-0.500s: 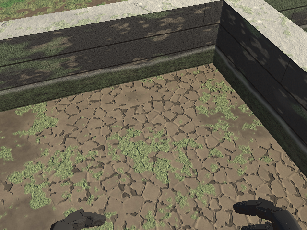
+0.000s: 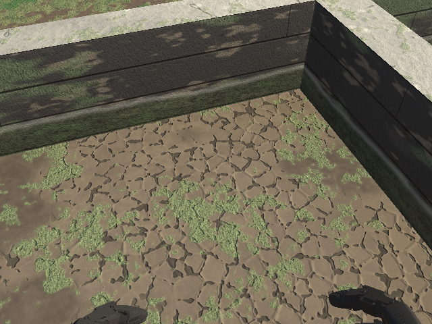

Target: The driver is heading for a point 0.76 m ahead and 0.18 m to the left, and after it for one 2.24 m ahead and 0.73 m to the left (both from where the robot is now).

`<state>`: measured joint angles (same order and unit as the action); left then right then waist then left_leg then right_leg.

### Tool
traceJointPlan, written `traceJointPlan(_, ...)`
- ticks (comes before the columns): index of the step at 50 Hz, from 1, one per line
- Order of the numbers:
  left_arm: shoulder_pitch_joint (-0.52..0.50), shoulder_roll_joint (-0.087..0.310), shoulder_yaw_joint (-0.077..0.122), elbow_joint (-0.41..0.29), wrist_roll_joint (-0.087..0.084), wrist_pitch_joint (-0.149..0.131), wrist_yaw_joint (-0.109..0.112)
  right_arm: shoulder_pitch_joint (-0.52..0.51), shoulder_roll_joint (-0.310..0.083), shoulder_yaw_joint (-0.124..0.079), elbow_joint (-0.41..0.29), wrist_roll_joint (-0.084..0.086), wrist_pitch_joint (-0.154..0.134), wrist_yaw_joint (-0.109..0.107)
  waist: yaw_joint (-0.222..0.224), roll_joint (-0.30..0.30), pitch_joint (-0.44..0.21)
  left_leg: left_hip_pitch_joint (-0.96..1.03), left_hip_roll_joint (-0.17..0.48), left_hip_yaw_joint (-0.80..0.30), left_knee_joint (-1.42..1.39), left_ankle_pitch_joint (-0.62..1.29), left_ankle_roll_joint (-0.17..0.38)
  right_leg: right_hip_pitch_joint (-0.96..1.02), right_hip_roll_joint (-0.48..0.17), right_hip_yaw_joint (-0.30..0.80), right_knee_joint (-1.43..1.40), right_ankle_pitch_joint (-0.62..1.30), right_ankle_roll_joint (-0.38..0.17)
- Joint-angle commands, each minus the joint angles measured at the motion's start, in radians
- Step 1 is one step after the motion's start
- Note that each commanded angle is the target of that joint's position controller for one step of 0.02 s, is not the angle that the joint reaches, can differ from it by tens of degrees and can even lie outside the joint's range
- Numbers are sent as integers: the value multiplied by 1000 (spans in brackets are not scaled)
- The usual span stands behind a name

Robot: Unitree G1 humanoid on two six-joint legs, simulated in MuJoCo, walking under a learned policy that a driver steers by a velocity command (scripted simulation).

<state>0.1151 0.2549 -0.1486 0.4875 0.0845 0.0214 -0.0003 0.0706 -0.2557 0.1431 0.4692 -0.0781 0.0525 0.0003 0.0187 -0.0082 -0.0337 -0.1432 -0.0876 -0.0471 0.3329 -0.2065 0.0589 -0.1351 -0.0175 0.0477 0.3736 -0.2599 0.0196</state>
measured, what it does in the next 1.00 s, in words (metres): stands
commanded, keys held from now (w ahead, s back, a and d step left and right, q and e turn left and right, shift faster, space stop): w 1.00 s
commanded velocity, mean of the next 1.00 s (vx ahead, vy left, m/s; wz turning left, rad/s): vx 0.50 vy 0.00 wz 0.00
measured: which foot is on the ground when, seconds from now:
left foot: down 0.00-1.00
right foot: down 0.00-1.00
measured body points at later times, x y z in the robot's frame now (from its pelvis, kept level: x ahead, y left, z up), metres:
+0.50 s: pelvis +0.00 +0.00 +0.00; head +0.00 +0.00 +0.45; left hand +0.20 +0.21 -0.06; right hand +0.23 -0.20 -0.05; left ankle -0.02 +0.09 -0.75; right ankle -0.04 -0.13 -0.75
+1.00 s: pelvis +0.00 +0.00 +0.00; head -0.01 +0.00 +0.45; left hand +0.20 +0.21 -0.06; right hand +0.23 -0.20 -0.05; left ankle -0.02 +0.09 -0.75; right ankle -0.04 -0.13 -0.75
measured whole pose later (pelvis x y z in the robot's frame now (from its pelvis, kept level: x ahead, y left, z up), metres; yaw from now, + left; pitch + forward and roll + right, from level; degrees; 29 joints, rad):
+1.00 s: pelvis +0.00 +0.00 +0.00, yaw +0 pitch +1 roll +1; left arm 0.13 0.25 -0.15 0.50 0.08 0.02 0.01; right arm 0.08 -0.25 0.15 0.49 -0.08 0.05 0.00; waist 0.02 -0.01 -0.03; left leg -0.13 -0.09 -0.07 0.30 -0.18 0.05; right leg -0.12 -0.01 0.06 0.34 -0.24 0.02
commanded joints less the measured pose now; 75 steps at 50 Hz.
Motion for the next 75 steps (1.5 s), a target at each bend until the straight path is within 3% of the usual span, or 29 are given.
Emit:
traceJointPlan(1,-85,87,32,-98,0,-18,4,-105,-87,-32,-100,0,-18,-4,0,0,-99,125,155,-171,-5,351,16,-55,-85,103,-41,210,-23)
traceJointPlan(75,-34,94,39,-75,-3,-14,5,-79,-85,-32,-71,-3,-13,-8,3,-10,-84,134,144,-192,-30,310,18,-41,-76,109,-80,200,-23)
